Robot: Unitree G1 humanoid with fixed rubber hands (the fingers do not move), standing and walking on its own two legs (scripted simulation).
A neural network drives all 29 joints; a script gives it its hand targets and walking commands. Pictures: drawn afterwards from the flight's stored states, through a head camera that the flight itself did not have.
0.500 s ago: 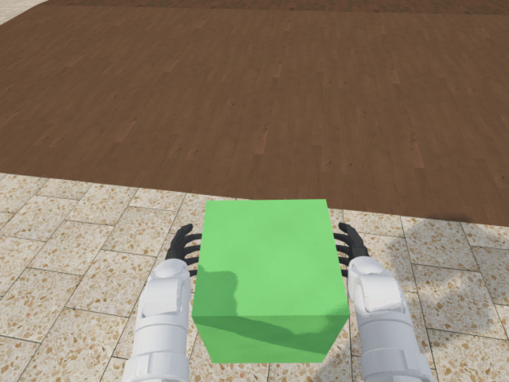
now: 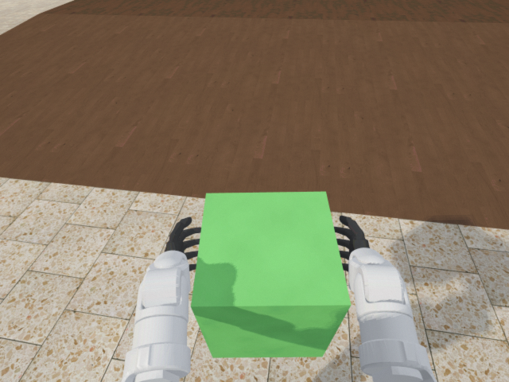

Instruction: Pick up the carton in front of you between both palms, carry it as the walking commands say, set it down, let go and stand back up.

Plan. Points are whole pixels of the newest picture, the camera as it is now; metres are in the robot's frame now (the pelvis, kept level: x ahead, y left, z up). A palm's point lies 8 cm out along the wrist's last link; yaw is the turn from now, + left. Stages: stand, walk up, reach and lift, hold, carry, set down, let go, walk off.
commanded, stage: hold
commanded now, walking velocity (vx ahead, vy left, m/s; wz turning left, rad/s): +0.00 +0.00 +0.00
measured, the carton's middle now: (266, 278) +0.30 +0.00 -0.02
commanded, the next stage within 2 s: carry in 0.54 s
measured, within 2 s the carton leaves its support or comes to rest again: neither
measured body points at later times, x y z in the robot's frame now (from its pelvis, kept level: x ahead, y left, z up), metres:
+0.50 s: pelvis +0.01 +0.00 +0.00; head -0.04 +0.00 +0.45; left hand +0.31 +0.15 +0.04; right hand +0.31 -0.15 +0.04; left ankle +0.02 +0.13 -0.74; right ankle +0.02 -0.13 -0.74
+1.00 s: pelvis +0.14 +0.00 -0.01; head +0.12 +0.01 +0.44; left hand +0.42 +0.15 +0.06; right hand +0.41 -0.15 +0.06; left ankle +0.06 +0.11 -0.72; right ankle +0.05 -0.11 -0.74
